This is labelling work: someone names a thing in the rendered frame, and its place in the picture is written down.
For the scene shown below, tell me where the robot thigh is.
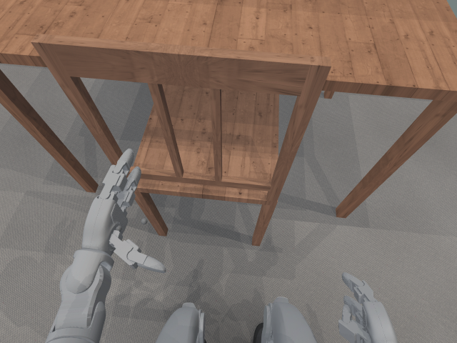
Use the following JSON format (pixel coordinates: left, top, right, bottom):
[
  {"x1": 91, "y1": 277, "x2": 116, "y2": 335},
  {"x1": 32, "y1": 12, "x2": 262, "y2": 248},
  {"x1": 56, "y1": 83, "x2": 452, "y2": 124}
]
[
  {"x1": 156, "y1": 307, "x2": 206, "y2": 343},
  {"x1": 263, "y1": 302, "x2": 318, "y2": 343}
]

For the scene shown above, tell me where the robot left hand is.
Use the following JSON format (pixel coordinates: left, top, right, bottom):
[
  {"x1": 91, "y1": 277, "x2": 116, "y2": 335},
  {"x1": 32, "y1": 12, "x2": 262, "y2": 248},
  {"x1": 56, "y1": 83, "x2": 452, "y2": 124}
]
[{"x1": 81, "y1": 149, "x2": 166, "y2": 273}]

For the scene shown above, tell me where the right robot thigh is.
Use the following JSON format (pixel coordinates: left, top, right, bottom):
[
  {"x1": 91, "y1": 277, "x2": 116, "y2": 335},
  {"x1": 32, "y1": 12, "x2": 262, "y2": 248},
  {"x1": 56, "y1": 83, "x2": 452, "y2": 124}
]
[{"x1": 263, "y1": 302, "x2": 318, "y2": 343}]

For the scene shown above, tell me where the robot right hand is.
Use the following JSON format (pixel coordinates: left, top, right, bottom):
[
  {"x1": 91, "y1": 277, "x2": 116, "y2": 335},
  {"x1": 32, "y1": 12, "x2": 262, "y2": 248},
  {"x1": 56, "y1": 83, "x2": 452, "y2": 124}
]
[{"x1": 338, "y1": 272, "x2": 398, "y2": 343}]

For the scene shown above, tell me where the left robot thigh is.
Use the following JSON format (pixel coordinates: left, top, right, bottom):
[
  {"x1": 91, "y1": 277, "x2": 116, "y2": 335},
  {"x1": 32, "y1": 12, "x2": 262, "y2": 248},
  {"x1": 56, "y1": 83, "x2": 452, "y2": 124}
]
[{"x1": 156, "y1": 307, "x2": 206, "y2": 343}]

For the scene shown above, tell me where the robot left forearm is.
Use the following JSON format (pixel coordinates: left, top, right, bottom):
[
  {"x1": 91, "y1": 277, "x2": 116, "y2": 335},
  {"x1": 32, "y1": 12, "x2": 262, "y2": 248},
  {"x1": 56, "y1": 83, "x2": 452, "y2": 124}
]
[{"x1": 45, "y1": 249, "x2": 114, "y2": 343}]

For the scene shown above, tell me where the table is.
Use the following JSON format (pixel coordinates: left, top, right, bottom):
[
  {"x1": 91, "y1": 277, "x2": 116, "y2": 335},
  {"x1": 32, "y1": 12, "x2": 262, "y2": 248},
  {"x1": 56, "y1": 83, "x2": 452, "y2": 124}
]
[{"x1": 0, "y1": 0, "x2": 457, "y2": 218}]

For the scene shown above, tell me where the chair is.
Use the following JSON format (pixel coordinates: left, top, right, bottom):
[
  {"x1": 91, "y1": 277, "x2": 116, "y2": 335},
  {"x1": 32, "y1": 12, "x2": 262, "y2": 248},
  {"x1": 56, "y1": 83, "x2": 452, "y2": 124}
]
[{"x1": 31, "y1": 34, "x2": 331, "y2": 246}]

